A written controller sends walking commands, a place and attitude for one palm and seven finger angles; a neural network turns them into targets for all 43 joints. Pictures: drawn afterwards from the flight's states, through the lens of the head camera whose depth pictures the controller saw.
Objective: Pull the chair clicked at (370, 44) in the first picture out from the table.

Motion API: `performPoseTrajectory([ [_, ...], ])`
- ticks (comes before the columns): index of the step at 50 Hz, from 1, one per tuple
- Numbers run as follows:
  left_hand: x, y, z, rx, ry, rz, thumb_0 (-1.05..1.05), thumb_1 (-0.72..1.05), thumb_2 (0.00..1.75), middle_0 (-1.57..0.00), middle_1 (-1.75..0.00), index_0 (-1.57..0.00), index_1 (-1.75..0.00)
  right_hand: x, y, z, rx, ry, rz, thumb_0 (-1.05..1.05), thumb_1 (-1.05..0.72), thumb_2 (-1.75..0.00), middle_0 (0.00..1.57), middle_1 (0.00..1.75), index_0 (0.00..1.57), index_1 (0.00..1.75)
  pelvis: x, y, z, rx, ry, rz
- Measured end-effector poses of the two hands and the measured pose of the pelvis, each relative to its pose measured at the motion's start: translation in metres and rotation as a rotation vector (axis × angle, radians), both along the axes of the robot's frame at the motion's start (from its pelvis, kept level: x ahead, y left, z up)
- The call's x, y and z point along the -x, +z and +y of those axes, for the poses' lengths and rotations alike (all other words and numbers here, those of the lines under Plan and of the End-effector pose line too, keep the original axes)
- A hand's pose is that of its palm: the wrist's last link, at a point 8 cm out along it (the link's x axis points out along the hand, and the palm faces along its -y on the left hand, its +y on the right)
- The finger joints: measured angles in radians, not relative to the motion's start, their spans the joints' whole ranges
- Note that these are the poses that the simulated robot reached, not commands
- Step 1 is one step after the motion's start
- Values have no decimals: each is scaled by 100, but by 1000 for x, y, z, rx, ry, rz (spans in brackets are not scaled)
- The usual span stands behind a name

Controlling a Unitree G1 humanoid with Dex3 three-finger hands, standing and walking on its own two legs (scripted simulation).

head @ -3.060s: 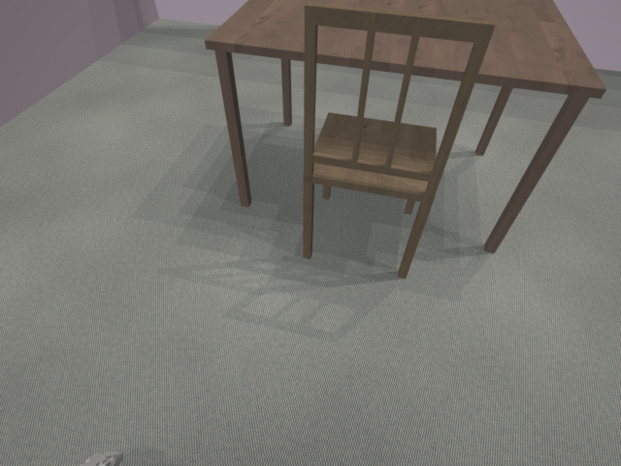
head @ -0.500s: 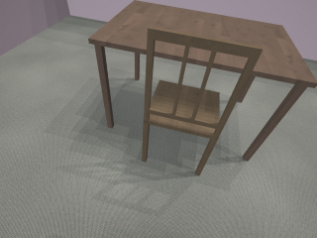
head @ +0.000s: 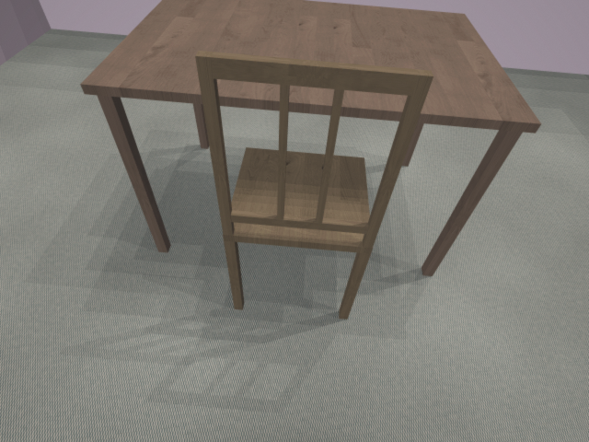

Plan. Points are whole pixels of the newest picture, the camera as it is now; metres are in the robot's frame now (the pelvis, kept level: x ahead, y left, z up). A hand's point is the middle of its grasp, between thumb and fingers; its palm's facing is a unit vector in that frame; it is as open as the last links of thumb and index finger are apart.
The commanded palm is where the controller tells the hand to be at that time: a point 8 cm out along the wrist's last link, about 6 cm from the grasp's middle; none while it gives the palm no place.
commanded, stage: take the last steps up to it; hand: left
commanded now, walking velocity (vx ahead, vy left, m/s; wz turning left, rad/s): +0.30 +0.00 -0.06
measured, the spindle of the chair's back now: (282, 161) +0.69 +0.06 -0.04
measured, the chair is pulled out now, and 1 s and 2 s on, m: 0.00 0.00 0.00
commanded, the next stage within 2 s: come to a stop and stand still in 0.52 s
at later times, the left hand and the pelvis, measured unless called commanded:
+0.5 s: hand (212, 424) +0.18 +0.13 -0.16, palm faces +0.03 -0.98 -0.20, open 7.2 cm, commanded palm none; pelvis +0.14 -0.05 +0.01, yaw -1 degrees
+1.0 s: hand (206, 384) +0.24 +0.16 -0.17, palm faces +0.01 -0.98 -0.20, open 7.4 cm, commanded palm none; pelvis +0.21 -0.03 +0.01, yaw -3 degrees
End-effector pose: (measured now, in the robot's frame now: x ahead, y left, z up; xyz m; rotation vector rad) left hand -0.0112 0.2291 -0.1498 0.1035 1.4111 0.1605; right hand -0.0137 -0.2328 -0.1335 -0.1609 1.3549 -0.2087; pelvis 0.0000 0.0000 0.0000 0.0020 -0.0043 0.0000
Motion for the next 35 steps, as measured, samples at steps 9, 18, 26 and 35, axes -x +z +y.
performPoseTrajectory([
  [9,-122,19,-18,-17,-108,-130,1,92,90,-20,-30,-20,-30,51,8,13,-85,-108,247,0,-91,-90,20,30,20,30,-46,9,-19,-6,-27,11],
  [18,-193,16,-56,-31,-81,-246,0,92,90,-20,-30,-20,-30,-25,-11,-23,-104,-101,236,1,-91,-90,20,30,20,30,-101,-2,-50,7,-18,-7],
  [26,-184,17,-46,-28,-44,-120,0,94,90,-20,-30,-20,-30,-194,6,-46,-26,-3,-89,1,-93,-90,19,30,19,30,-149,10,-44,24,-20,9],
  [35,-182,-13,-26,30,25,42,1,92,90,-20,-30,-20,-30,-310,18,-19,40,112,-241,0,-92,-90,19,30,19,30,-207,-4,-16,21,-32,-13],
])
